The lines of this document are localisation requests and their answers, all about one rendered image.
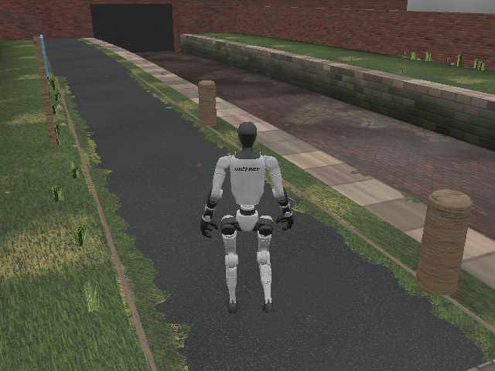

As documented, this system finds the robot left shin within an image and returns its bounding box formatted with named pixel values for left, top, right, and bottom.
left=225, top=255, right=237, bottom=304

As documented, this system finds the robot shin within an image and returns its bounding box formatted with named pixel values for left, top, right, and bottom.
left=225, top=255, right=237, bottom=304
left=259, top=251, right=271, bottom=304

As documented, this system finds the robot right upper arm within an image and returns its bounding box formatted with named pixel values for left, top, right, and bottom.
left=264, top=155, right=285, bottom=198

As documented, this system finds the robot right shin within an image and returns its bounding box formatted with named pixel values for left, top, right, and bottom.
left=259, top=251, right=271, bottom=304

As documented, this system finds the left robot hand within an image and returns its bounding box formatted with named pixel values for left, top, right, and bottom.
left=200, top=218, right=218, bottom=238

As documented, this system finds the right robot hand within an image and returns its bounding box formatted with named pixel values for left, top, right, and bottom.
left=276, top=214, right=294, bottom=230

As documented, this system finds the left robot forearm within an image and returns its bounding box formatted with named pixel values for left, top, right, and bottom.
left=202, top=187, right=218, bottom=222

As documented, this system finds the robot left upper arm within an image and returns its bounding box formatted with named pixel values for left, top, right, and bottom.
left=210, top=155, right=231, bottom=199

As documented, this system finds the right robot forearm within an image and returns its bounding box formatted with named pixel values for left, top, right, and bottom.
left=277, top=186, right=292, bottom=217

